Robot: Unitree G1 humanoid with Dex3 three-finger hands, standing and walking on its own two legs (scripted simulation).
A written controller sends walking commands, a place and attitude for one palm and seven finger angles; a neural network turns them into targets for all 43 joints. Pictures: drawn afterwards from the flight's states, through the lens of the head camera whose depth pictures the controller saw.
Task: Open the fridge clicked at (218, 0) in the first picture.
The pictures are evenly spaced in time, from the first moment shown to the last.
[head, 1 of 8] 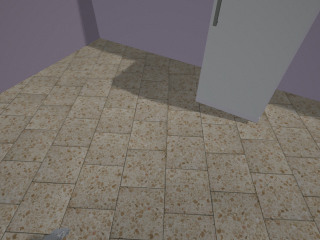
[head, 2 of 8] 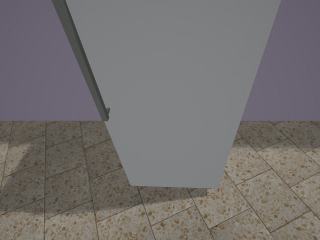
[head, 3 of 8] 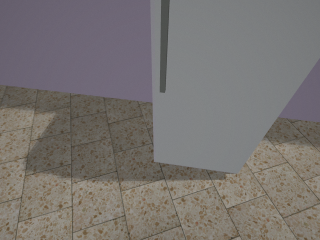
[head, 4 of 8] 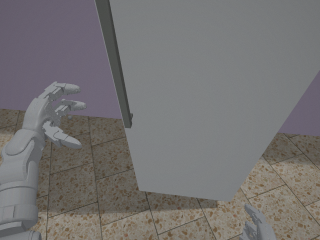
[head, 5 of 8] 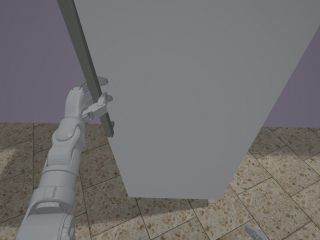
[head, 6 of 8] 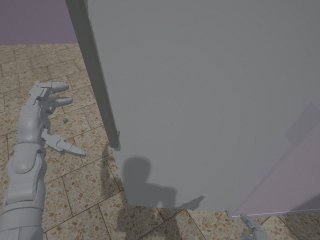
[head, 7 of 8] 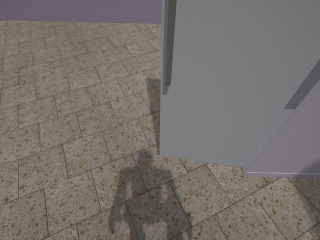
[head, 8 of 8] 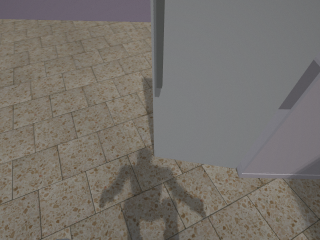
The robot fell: no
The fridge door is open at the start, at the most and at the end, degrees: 0 92 82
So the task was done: yes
